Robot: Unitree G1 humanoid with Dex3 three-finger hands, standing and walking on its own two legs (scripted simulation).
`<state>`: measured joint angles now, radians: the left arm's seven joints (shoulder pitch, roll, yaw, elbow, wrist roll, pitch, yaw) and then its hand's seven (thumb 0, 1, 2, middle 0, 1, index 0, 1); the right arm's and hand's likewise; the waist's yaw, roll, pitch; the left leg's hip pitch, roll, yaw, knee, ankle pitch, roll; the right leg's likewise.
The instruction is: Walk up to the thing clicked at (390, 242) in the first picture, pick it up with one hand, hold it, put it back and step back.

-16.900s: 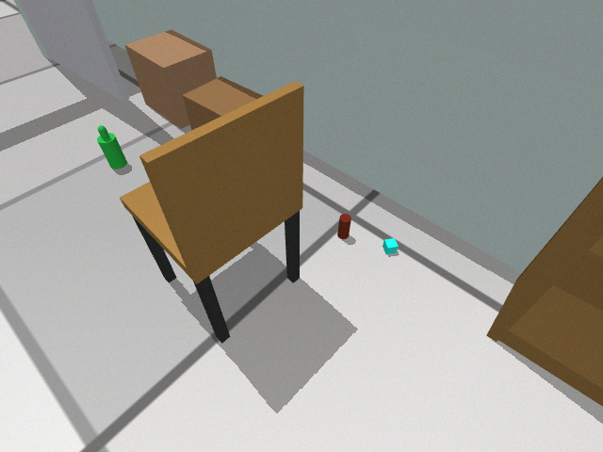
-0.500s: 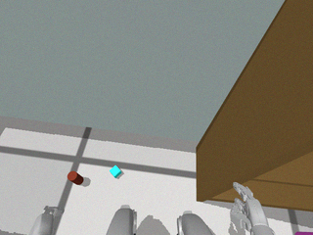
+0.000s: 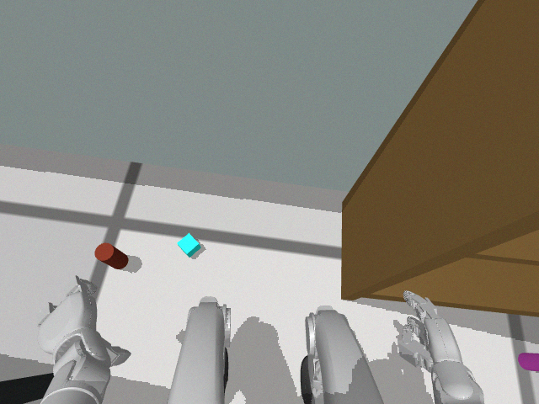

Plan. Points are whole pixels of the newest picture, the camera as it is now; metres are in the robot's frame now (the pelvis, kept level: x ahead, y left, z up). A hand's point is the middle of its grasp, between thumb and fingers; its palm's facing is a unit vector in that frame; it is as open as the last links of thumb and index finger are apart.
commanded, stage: rise first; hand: left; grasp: from above
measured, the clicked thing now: (189, 245) +0.48 +0.24 -0.55
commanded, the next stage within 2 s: none
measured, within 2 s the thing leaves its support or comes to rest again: neither
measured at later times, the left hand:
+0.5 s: hand (141, 277) +0.34 +0.29 -0.33, palm faces -0.27 -0.28 -0.92, open 13.0 cm
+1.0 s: hand (160, 258) +0.40 +0.27 -0.40, palm faces -0.26 -0.33 -0.91, open 13.5 cm
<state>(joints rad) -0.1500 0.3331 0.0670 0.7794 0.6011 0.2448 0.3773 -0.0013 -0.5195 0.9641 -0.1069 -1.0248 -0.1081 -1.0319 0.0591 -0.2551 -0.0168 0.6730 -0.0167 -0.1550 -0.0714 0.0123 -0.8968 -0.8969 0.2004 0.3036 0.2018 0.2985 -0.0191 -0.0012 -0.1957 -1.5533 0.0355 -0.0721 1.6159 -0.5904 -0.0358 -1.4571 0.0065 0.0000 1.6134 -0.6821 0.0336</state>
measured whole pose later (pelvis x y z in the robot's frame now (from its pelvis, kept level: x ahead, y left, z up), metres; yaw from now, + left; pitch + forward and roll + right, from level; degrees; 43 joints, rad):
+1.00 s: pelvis -0.05 +0.00 -0.23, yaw -7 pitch +33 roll -6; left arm -0.99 0.62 0.33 1.56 0.83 0.25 0.57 0.00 -0.46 0.93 -0.15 -1.05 -0.18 -1.03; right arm 0.13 -0.27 0.05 0.88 -0.16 -0.26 0.22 0.01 -0.91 -0.90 0.20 0.30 0.20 0.30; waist -0.19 0.00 -0.04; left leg -2.32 0.05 -0.17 2.35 -0.62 -0.05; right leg -2.22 0.10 -0.02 2.33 -0.71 0.06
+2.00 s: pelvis -0.04 +0.00 -0.26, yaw -11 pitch +30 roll -9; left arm -1.07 0.77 0.32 1.64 0.86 0.24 0.58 0.00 -0.53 0.95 -0.15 -1.02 -0.16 -1.03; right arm 0.14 -0.31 0.14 0.84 -0.18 -0.29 0.29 0.01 -0.93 -0.91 0.19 0.30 0.20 0.30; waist -0.26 -0.03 0.05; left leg -2.36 0.06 -0.24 2.46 -0.65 -0.06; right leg -2.24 0.13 -0.07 2.39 -0.71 0.07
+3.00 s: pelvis -0.04 +0.00 -0.25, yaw -12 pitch +30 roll -10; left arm -1.07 0.78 0.30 1.65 0.85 0.24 0.60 0.00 -0.54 0.95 -0.13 -1.05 -0.14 -1.05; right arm 0.14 -0.31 0.16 0.83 -0.18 -0.33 0.32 0.01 -0.93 -0.91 0.19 0.30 0.20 0.30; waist -0.27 -0.04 0.06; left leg -2.35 0.05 -0.26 2.46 -0.65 -0.06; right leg -2.22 0.13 -0.09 2.38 -0.71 0.07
